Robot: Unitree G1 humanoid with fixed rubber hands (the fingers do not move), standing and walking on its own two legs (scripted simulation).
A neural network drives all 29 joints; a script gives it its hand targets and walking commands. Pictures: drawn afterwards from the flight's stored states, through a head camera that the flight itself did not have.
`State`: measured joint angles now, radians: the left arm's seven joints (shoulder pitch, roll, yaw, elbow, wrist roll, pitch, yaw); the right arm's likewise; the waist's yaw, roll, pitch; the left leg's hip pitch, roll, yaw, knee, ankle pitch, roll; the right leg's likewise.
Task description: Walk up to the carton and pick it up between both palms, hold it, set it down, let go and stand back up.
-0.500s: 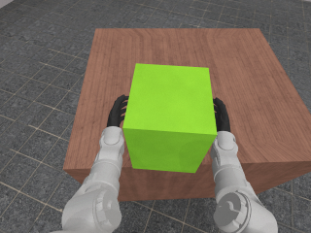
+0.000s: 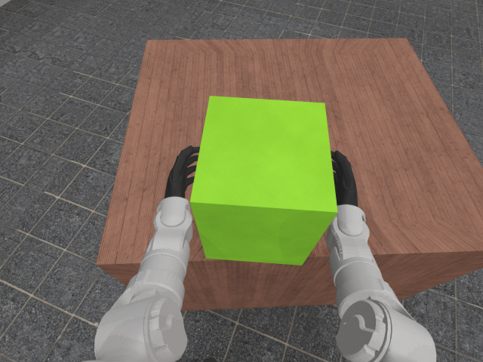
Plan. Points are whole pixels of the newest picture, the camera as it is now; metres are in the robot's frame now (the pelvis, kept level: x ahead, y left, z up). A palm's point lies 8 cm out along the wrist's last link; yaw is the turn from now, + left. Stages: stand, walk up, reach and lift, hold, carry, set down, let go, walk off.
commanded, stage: reach and lift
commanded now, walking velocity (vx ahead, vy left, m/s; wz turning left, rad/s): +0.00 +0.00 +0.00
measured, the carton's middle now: (259, 188) +0.43 +0.01 -0.02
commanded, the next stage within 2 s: none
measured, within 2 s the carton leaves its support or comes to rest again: leaves its support in 0.38 s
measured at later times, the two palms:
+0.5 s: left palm (176, 191) +0.39 +0.16 +0.02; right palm (346, 195) +0.40 -0.13 +0.03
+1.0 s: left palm (171, 190) +0.38 +0.16 +0.04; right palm (349, 196) +0.38 -0.13 +0.05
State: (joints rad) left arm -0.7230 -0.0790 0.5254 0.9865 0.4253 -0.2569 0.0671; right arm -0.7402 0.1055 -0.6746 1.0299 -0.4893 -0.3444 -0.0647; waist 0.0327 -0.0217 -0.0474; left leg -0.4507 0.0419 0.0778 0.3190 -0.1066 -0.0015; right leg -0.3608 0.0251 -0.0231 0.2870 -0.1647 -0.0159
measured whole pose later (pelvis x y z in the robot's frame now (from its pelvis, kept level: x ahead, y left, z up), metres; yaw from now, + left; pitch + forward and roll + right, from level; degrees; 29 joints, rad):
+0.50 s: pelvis -0.01 +0.00 +0.00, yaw +0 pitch +16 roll -1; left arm -0.76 -0.05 0.52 1.07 0.40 -0.34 0.09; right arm -0.78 0.07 -0.68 1.14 -0.51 -0.45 -0.09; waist 0.02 -0.05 -0.11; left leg -0.51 0.04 0.07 0.30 -0.07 0.00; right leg -0.42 0.03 -0.03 0.27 -0.13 -0.02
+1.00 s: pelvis -0.03 +0.00 +0.00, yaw +0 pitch +14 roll -1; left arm -0.79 -0.03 0.45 1.10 0.33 -0.27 0.11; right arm -0.80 0.03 -0.59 1.17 -0.41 -0.40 -0.11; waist 0.03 -0.04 -0.11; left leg -0.47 0.04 0.08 0.28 -0.05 0.01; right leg -0.39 0.02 -0.02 0.27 -0.11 -0.01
